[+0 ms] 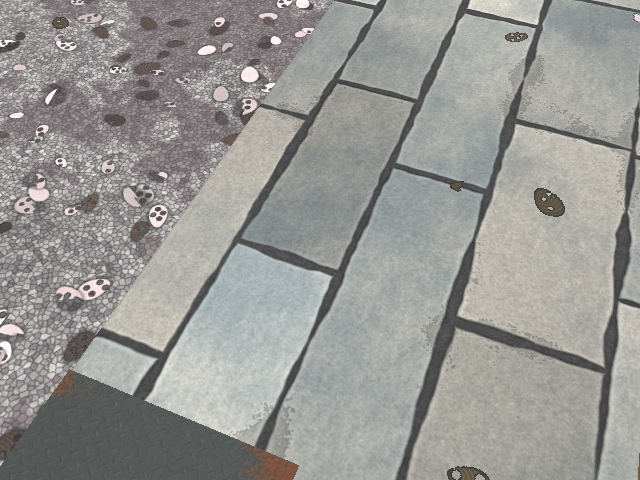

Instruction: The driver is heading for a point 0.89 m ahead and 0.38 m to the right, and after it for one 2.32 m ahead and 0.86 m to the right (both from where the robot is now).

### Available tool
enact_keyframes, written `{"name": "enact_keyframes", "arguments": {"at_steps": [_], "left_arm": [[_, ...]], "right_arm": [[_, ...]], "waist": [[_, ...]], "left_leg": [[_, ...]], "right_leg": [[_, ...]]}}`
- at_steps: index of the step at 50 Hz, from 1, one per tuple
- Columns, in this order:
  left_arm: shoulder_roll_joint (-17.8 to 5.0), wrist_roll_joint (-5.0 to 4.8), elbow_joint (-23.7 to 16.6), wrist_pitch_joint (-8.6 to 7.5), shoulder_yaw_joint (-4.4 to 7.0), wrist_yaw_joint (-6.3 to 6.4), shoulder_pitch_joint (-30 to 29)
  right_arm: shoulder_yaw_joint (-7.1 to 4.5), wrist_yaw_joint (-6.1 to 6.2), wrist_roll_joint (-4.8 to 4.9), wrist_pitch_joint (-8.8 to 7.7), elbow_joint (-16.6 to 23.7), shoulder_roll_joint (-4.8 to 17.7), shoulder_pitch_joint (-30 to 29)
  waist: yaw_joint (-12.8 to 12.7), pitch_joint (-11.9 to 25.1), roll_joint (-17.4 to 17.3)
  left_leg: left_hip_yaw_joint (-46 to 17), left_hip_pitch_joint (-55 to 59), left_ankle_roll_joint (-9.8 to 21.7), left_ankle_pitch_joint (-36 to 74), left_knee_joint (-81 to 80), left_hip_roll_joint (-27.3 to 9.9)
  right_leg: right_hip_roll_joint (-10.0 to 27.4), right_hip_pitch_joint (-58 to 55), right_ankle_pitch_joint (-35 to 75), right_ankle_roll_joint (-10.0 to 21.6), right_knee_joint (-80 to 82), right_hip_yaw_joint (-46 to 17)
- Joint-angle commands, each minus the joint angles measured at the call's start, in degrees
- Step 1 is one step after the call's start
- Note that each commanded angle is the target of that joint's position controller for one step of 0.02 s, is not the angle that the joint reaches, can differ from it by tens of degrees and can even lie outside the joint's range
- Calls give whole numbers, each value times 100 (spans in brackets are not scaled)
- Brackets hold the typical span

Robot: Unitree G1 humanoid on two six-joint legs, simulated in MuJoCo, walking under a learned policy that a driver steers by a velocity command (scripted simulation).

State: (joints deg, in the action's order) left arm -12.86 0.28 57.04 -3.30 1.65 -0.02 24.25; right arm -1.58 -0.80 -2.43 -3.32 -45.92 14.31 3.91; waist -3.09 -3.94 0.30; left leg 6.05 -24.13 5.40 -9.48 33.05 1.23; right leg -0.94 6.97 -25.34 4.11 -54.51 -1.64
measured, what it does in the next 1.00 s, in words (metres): walks ahead, turning right: right foot, then left foot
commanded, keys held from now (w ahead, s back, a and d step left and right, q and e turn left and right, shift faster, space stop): w+e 1.00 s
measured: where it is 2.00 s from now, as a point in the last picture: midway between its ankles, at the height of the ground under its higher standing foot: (525, 286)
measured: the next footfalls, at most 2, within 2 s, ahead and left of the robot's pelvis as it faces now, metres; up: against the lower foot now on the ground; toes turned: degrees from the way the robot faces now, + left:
right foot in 0.50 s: +0.40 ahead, -0.10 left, +0.00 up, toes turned -20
left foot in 1.00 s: +0.76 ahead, -0.07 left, +0.00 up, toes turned -34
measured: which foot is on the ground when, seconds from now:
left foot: down 0.00-0.50, up 0.52-0.98, down 1.00-1.00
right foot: up 0.00-0.48, down 0.50-1.00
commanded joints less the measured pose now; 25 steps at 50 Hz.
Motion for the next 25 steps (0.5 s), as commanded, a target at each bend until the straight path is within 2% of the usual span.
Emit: {"name": "enact_keyframes", "arguments": {"at_steps": [1, 3, 5, 6, 8, 11, 14, 18, 21, 22, 23, 24, 25], "left_arm": [[-659, -20, -421, -85, 164, -31, -104], [-493, 110, -316, 49, 160, -104, 6], [-380, 117, -330, 162, 167, -170, -77], [-349, 119, -384, 203, 174, -196, -231], [-326, 123, -528, 250, 178, -240, -661], [-283, 102, -756, 244, 154, -289, -1285], [-171, 113, -976, 206, 74, -328, -1890], [-139, 146, -1261, 195, 1, -355, -2501], [-303, 168, -1207, 217, 66, -310, -2112], [-395, 171, -1108, 219, 113, -284, -1723], [-538, 173, -969, 195, 191, -255, -1210], [-720, 210, -734, 147, 307, -202, -439], [-1217, 260, -622, 148, 485, -107, 117]], "right_arm": [[-220, 32, 75, -64, -151, 664, 1053], [-144, 72, 101, -161, -268, 418, 984], [-135, 81, 127, -273, -373, 391, 1183], [-146, 88, 160, -310, -426, 426, 1259], [-153, 106, 165, -335, -506, 434, 1432], [-127, 130, 149, -328, -633, 363, 1702], [-102, 171, 156, -319, -747, 367, 1881], [-103, 264, 148, -246, -960, 467, 2282], [-151, 354, 125, -155, -995, 683, 2220], [-184, 376, 105, -106, -972, 782, 2128], [-213, 365, 87, -54, -921, 867, 2050], [-232, 316, 97, -20, -847, 908, 1924], [-198, 262, 103, -44, -674, 703, 1908]], "waist": [[483, 448, -294], [245, 222, -477], [185, 194, -435], [160, 112, -430], [201, -17, -408], [293, -163, -360], [395, -244, -321], [551, -276, -348], [277, 76, -585], [80, 292, -666], [-138, 595, -688], [-516, 964, -507], [-697, 1391, 170]], "left_leg": [[-2649, 2202, 577, -1061, -2226, -1995], [-1657, 1588, 295, -224, -2431, -1595], [-1203, 1519, 254, 348, -2539, -1533], [-975, 1554, 225, 536, -2595, -1502], [-601, 1692, 163, 817, -2675, -1444], [-131, 1864, 71, 1414, -2680, -1326], [295, 2041, -2, 2206, -2543, -1251], [604, 2743, -33, 3325, -2241, -1431], [834, 3207, -99, 5628, -1255, -1559], [873, 3229, -79, 6116, -630, -1609], [851, 3094, -17, 6021, 233, -1660], [882, 2562, -36, 5071, 1514, -1590], [897, 1265, -160, 2270, 3344, -1259]], "right_leg": [[456, 2479, 824, 204, -1522, -291], [615, 2080, 1025, 115, -1212, -239], [615, 2111, 1153, 56, -1157, -184], [642, 2326, 1294, 26, -1105, -144], [698, 2828, 1686, -33, -980, -60], [665, 3261, 2284, -101, -410, 101], [538, 3153, 2695, -117, 631, 448], [317, 2955, 2541, 94, 1601, 952], [-148, 2248, 1748, 445, 1768, 1223], [-312, 1830, 1413, 600, 1795, 1241], [-439, 1232, 1153, 775, 1964, 1151], [-497, 185, 1210, 982, 2517, 933], [577, -1064, 689, 1345, 2768, -498]]}}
